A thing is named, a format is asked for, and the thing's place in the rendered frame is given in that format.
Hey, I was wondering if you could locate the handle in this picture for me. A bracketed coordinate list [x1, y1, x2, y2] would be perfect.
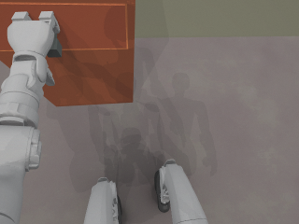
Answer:
[47, 34, 63, 58]

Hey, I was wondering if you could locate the robot left hand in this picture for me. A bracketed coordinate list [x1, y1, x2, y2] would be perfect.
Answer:
[7, 11, 60, 86]

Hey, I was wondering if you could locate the right robot shin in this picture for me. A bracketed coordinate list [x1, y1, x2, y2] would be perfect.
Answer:
[160, 160, 183, 203]

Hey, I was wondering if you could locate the robot left forearm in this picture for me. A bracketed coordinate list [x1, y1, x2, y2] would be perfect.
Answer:
[0, 50, 47, 130]

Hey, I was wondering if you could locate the robot right foot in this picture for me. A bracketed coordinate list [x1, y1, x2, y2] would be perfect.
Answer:
[154, 170, 170, 213]

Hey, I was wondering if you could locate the drawer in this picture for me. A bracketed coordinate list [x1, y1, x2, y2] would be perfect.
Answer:
[0, 2, 127, 50]

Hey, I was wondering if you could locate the cabinet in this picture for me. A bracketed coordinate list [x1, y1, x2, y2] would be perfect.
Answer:
[0, 0, 135, 107]

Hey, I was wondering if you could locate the robot left upper arm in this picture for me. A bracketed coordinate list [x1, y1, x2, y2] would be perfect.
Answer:
[0, 125, 42, 224]

